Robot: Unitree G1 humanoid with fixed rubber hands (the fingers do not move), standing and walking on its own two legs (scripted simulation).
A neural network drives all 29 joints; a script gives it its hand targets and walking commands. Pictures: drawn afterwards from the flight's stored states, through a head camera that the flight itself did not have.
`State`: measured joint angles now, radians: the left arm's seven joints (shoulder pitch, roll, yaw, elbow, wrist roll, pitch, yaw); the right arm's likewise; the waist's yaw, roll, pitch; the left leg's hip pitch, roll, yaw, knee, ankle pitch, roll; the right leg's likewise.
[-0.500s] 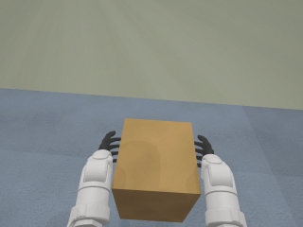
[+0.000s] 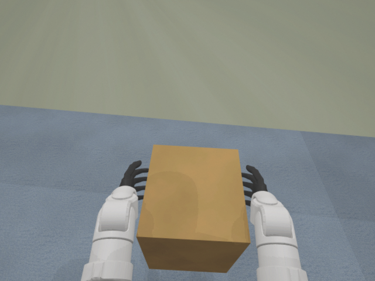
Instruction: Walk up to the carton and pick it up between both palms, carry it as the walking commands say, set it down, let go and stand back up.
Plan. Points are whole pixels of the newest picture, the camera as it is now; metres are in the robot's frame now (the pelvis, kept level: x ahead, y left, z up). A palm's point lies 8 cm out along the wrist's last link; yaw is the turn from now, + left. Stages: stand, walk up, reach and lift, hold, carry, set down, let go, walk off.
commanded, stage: carry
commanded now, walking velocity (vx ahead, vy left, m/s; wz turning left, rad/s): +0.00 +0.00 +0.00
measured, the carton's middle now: (191, 211) +0.30 +0.00 -0.02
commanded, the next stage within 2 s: hold in 1.46 s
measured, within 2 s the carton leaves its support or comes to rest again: neither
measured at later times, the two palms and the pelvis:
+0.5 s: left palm (121, 206) +0.24 +0.14 +0.10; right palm (272, 210) +0.24 -0.15 +0.10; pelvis +0.00 -0.01 +0.00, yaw +1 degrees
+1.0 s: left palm (110, 208) +0.23 +0.16 +0.10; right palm (261, 212) +0.24 -0.13 +0.10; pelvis -0.01 +0.01 +0.00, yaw +1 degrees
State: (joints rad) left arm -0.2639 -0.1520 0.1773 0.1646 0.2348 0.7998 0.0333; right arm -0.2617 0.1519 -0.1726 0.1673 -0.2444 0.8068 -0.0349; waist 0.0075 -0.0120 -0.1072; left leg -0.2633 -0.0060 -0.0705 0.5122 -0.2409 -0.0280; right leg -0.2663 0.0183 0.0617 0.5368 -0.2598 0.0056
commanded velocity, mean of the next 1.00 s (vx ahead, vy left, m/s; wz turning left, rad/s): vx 0.00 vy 0.00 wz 0.00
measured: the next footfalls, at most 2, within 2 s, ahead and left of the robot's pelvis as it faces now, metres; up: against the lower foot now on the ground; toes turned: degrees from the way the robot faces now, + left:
none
